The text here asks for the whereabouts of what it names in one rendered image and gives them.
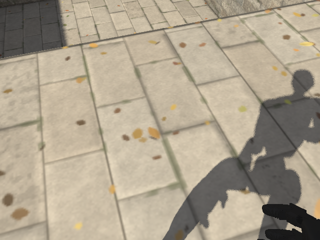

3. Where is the right robot hand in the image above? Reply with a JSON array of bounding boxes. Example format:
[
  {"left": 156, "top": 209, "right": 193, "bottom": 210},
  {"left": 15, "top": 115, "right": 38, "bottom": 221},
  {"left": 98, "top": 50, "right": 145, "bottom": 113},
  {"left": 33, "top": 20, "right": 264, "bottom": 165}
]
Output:
[{"left": 257, "top": 203, "right": 320, "bottom": 240}]

